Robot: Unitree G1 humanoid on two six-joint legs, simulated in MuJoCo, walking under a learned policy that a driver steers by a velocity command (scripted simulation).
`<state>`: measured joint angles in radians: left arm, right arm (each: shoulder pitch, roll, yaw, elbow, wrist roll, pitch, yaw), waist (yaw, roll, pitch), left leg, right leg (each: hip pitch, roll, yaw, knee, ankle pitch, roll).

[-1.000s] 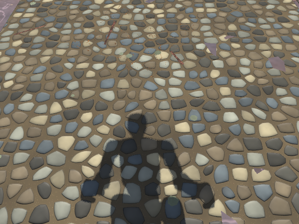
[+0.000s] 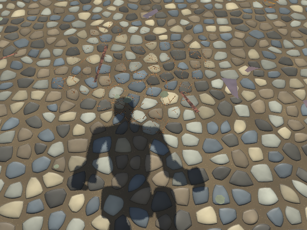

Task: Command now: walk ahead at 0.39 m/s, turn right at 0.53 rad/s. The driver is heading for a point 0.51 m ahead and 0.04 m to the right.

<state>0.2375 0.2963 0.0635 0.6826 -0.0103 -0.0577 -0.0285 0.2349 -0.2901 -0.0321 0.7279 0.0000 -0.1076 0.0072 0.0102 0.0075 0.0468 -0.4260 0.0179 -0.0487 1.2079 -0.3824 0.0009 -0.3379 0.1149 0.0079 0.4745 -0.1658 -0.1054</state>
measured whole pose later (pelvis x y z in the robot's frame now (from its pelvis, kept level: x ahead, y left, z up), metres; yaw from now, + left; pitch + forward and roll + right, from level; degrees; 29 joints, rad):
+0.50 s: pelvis +0.19 +0.05 +0.00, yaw -19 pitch +1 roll +0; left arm 0.21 0.33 0.08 0.66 -0.02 0.07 0.04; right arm 0.12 -0.24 -0.03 0.67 -0.03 -0.01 -0.03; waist 0.00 -0.03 0.07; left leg -0.37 0.01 0.05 0.45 -0.11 0.04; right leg -0.52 0.00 0.05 1.10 -0.45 0.08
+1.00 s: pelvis +0.23 +0.02 +0.01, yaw -21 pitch +1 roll +0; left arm 0.28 0.26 0.05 0.75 0.00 -0.03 0.02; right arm 0.20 -0.31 -0.06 0.81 0.02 -0.02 0.02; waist 0.03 0.02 -0.02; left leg -0.43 0.05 0.02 0.72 -0.30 0.00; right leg -0.12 0.00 -0.02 0.33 -0.23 -0.02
